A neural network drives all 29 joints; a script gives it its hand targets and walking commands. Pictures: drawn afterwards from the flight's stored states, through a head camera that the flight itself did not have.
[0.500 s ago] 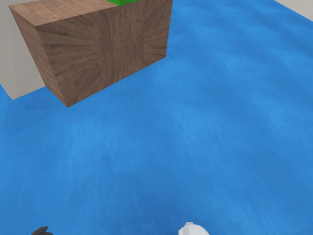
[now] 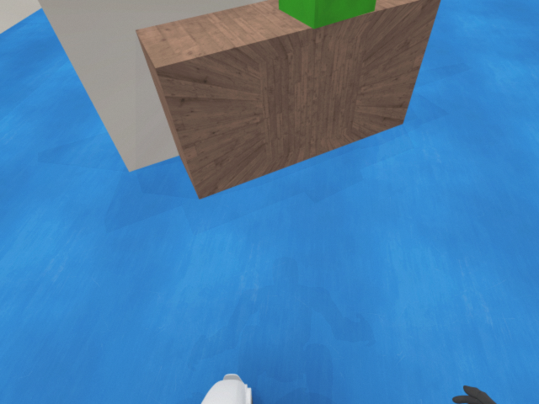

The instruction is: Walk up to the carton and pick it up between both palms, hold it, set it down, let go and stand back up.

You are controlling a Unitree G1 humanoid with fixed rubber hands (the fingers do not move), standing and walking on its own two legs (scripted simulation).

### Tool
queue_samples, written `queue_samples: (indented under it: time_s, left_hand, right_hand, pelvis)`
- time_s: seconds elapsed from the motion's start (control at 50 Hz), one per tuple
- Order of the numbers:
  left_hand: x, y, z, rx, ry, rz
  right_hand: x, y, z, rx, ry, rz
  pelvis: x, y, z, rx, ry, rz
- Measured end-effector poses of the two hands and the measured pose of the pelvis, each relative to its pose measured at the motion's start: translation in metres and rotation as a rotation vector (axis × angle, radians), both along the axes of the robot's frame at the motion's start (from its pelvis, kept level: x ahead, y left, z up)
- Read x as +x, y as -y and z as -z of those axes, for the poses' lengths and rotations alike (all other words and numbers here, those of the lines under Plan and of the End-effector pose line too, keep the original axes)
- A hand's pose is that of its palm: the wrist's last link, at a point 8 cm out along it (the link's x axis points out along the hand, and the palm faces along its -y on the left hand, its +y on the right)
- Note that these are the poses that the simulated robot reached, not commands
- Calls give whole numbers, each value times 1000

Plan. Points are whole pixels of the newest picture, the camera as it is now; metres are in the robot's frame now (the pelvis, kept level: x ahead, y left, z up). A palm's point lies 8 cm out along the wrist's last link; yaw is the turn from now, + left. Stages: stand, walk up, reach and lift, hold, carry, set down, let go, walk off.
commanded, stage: walk up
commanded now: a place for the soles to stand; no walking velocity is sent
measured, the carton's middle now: out of the picture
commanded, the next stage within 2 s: none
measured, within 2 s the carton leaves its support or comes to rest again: neither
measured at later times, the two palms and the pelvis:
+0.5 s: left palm (175, 281) +0.35 +0.24 -0.10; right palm (503, 277) +0.39 -0.41 -0.13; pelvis +0.30 -0.10 -0.02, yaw +12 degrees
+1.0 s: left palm (223, 245) +0.46 +0.16 -0.12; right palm (441, 151) +0.76 -0.39 -0.12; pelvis +0.55 -0.14 -0.02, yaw +18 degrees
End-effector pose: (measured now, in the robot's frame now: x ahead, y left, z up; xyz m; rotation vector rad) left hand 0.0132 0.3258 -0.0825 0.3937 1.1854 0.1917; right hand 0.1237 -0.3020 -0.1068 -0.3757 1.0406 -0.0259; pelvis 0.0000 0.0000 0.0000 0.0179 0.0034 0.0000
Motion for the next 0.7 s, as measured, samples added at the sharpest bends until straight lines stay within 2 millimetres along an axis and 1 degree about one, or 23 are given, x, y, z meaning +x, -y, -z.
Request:
queue_samples:
  time_s: [0.06,0.1,0.14,0.18,0.2,0.24,0.32,0.38,0.44,0.48,0.52,0.56,0.62,0.7]
  left_hand:
    - [13,8,13,-16,-35,-53]
    - [27,12,24,-26,-57,-87]
    - [46,14,37,-33,-77,-117]
    - [71,20,45,-43,-85,-137]
    - [87,24,45,-49,-77,-137]
    - [123,30,40,-56,-44,-126]
    - [203,43,26,-51,59,-83]
    - [259,55,17,-39,120,-53]
    - [306,71,13,-19,148,-31]
    - [331,83,13,6,161,-35]
    - [347,98,12,17,165,-55]
    - [353,112,7,15,154,-90]
    - [354,128,-5,12,110,-144]
    - [352,144,-12,15,41,-208]
  right_hand:
    - [63,0,2,-11,16,-48]
    - [107,-3,5,-18,30,-79]
    - [147,-6,11,-26,45,-100]
    - [175,-8,14,-26,53,-106]
    - [184,-7,14,-27,52,-103]
    - [192,2,9,-39,32,-86]
    - [195,32,-3,-83,-31,-50]
    - [205,57,-4,-96,-77,-39]
    - [229,83,4,-91,-91,-31]
    - [255,101,15,-87,-88,-38]
    - [287,115,23,-83,-87,-62]
    - [322,118,22,-70,-76,-94]
    - [374,119,13,-50,-46,-141]
    - [434,119,9,-38,-36,-188]
  pelvis:
    - [38,6,8,-2,-9,-31]
    - [67,7,15,-2,-16,-50]
    - [96,8,25,1,-21,-67]
    - [120,10,28,26,-6,-95]
    - [131,12,27,24,-2,-106]
    - [153,18,20,19,7,-122]
    - [196,37,8,20,26,-149]
    - [226,55,7,28,32,-174]
    - [260,78,11,46,33,-186]
    - [286,95,19,56,22,-197]
    - [308,109,24,37,18,-212]
    - [328,119,18,46,4,-219]
    - [358,129,5,52,-6,-228]
    - [398,139,-2,47,-12,-245]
